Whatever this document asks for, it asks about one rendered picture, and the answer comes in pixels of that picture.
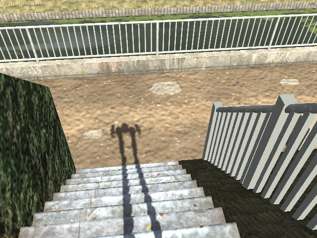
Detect stairs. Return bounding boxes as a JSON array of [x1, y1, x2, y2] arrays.
[[18, 161, 241, 238]]

